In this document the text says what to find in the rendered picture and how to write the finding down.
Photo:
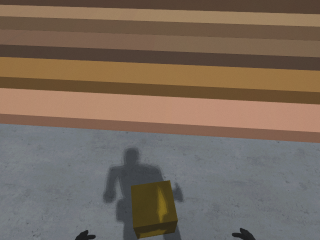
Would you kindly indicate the left robot hand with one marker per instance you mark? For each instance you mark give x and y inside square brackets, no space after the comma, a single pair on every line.
[84,236]

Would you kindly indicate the right robot hand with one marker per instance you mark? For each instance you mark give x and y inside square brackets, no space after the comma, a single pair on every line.
[245,235]

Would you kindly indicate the carton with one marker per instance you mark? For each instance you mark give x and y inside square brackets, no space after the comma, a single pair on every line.
[153,209]

